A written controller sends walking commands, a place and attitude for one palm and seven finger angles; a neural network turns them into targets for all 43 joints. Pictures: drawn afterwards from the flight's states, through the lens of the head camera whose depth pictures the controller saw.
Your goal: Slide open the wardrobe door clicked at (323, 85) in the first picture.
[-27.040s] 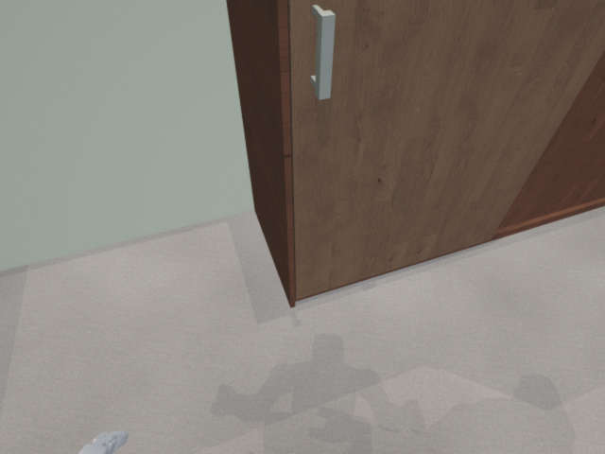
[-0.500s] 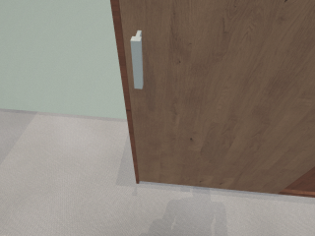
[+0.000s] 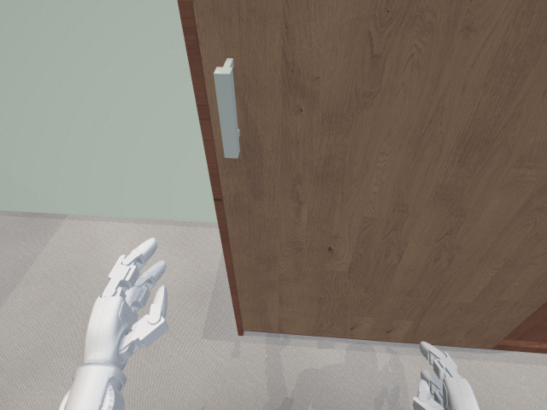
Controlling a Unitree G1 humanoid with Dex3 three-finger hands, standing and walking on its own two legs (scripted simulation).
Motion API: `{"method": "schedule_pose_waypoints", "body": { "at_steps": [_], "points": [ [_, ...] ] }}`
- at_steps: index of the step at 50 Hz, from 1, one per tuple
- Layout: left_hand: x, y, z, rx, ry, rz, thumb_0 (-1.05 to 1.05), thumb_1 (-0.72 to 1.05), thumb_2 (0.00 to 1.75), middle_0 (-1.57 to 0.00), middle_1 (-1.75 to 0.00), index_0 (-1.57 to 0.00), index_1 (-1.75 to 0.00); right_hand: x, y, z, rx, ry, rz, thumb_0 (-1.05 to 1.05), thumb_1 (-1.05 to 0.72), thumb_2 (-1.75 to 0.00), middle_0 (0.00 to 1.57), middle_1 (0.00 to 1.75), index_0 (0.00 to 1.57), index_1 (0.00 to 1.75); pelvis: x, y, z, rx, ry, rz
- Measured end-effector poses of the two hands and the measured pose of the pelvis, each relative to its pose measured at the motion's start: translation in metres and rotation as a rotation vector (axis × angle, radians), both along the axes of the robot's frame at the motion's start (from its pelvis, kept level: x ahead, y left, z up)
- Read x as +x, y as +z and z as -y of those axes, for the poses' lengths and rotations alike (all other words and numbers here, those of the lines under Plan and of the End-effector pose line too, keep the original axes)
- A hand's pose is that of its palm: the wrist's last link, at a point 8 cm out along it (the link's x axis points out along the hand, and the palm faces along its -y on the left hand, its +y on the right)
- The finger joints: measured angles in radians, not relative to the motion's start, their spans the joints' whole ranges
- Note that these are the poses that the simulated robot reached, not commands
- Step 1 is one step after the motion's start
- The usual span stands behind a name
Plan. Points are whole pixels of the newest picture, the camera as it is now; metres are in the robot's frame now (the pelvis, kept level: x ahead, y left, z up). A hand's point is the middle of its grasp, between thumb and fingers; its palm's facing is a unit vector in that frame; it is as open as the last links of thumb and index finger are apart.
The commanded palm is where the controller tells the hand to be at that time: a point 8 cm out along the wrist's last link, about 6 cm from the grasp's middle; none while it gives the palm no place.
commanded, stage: raise the hand with hooked fingers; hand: left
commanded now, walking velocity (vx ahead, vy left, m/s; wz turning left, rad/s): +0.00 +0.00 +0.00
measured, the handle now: (230, 109) +0.53 +0.08 +0.21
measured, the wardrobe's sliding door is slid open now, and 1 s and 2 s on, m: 0.00 0.00 0.00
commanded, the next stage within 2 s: move the hooked fingers beside the handle in 1.82 s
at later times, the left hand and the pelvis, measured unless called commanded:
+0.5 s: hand (135, 326) +0.22 +0.19 +0.07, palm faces -0.16 -0.98 -0.11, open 10.8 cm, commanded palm +0.18 +0.25 +0.09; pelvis +0.01 -0.03 -0.01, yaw +1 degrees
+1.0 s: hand (34, 255) +0.24 +0.27 +0.19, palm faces +0.04 -0.99 -0.13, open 13.6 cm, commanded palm +0.21 +0.30 +0.18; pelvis +0.01 +0.00 +0.01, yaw +2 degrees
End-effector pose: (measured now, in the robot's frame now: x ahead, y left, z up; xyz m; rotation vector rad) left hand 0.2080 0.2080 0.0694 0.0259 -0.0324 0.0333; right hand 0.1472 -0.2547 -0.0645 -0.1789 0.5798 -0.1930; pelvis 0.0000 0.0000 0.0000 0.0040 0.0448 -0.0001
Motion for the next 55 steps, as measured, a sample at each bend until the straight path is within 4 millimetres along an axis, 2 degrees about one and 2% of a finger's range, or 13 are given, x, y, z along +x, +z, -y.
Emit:
{"method": "schedule_pose_waypoints", "body": {
  "at_steps": [3, 7, 9, 12, 14, 17, 21, 25, 32, 38, 41, 49, 55],
  "points": [
    [-0.012, -0.030, 0.010, -0.007, -0.139, -0.043, 0.00, 0.71, 0.81, -0.21, -0.43, -0.21, -0.43, 0.031, 0.020, 0.009, -0.029, 0.032, 0.086, 0.01, -0.90, -0.90, 0.20, 0.30, 0.20, 0.30, 0.000, -0.009, 0.009, 0.003, -0.007, -0.019],
    [-0.056, -0.076, -0.011, -0.048, -0.068, -0.246, 0.00, 0.61, 0.77, -0.23, -0.49, -0.22, -0.48, 0.063, 0.036, 0.018, -0.092, 0.077, 0.126, 0.01, -0.90, -0.90, 0.20, 0.30, 0.20, 0.30, 0.005, -0.017, 0.022, -0.001, 0.001, -0.043],
    [-0.079, -0.074, -0.028, -0.037, 0.038, -0.263, 0.01, 0.56, 0.75, -0.23, -0.52, -0.23, -0.51, 0.075, 0.037, 0.018, -0.118, 0.111, 0.125, 0.01, -0.90, -0.90, 0.20, 0.30, 0.20, 0.30, 0.008, -0.020, 0.026, -0.014, 0.017, -0.051],
    [-0.095, -0.041, -0.045, 0.035, 0.144, -0.130, 0.01, 0.49, 0.72, -0.24, -0.57, -0.23, -0.56, 0.087, 0.027, 0.012, -0.129, 0.172, 0.107, 0.01, -0.90, -0.90, 0.20, 0.30, 0.20, 0.30, 0.012, -0.024, 0.030, -0.038, 0.049, -0.060],
    [-0.091, -0.015, -0.047, 0.073, 0.152, 0.006, 0.01, 0.45, 0.70, -0.23, -0.59, -0.23, -0.59, 0.091, 0.015, 0.004, -0.111, 0.204, 0.092, 0.01, -0.90, -0.90, 0.20, 0.30, 0.20, 0.30, 0.011, -0.026, 0.029, -0.052, 0.070, -0.059],
    [-0.065, 0.011, -0.037, 0.102, 0.056, 0.138, 0.01, 0.37, 0.67, -0.23, -0.64, -0.23, -0.63, 0.088, -0.006, -0.010, -0.054, 0.219, 0.066, 0.01, -0.90, -0.90, 0.20, 0.30, 0.20, 0.30, 0.008, -0.028, 0.029, -0.060, 0.080, -0.059],
    [-0.020, 0.009, -0.023, 0.115, -0.144, 0.022, 0.01, 0.28, 0.63, -0.24, -0.70, -0.24, -0.69, 0.067, -0.023, -0.022, 0.041, 0.161, 0.012, 0.01, -0.90, -0.90, 0.20, 0.30, 0.20, 0.30, 0.007, -0.023, 0.029, -0.041, 0.053, -0.071],
    [0.003, 0.006, -0.034, 0.092, -0.186, -0.152, 0.00, 0.19, 0.59, -0.25, -0.76, -0.25, -0.75, 0.040, -0.022, -0.019, 0.084, 0.078, -0.031, 0.01, -0.90, -0.90, 0.21, 0.30, 0.21, 0.30, 0.014, -0.013, 0.028, -0.019, 0.020, -0.065],
    [-0.004, 0.056, -0.072, 0.068, 0.009, 0.056, 0.00, 0.03, 0.52, -0.27, -0.86, -0.26, -0.86, 0.017, -0.009, 0.003, 0.007, 0.039, -0.063, 0.01, -0.90, -0.90, 0.21, 0.30, 0.21, 0.30, 0.024, -0.002, 0.022, -0.024, 0.019, -0.040],
    [-0.001, 0.044, -0.072, 0.059, -0.074, -0.047, 0.00, -0.12, 0.46, -0.27, -0.95, -0.27, -0.95, 0.028, 0.006, 0.012, -0.058, 0.047, -0.020, 0.02, -0.90, -0.90, 0.20, 0.30, 0.20, 0.30, 0.020, 0.003, 0.012, -0.031, 0.027, -0.012],
    [0.005, 0.051, -0.074, 0.087, -0.105, -0.051, 0.00, -0.19, 0.43, -0.28, -1.00, -0.27, -0.99, 0.038, 0.018, 0.005, -0.071, 0.056, 0.032, 0.02, -0.90, -0.90, 0.20, 0.30, 0.20, 0.30, 0.018, 0.006, 0.009, -0.030, 0.027, 0.010],
    [0.013, 0.121, -0.106, 0.117, -0.014, 0.171, -0.01, -0.37, 0.35, -0.30, -1.12, -0.29, -1.11, 0.061, 0.040, -0.032, -0.011, 0.138, 0.139, 0.01, -0.90, -0.90, 0.20, 0.30, 0.20, 0.30, 0.015, 0.013, 0.005, -0.030, 0.034, 0.058],
    [0.018, 0.114, -0.119, 0.091, -0.015, -0.009, -0.01, -0.46, 0.32, -0.30, -1.17, -0.30, -1.17, 0.063, 0.035, -0.050, 0.038, 0.187, 0.116, 0.01, -0.90, -0.90, 0.21, 0.30, 0.20, 0.30, 0.009, 0.017, 0.002, -0.027, 0.040, 0.072]
  ]
}}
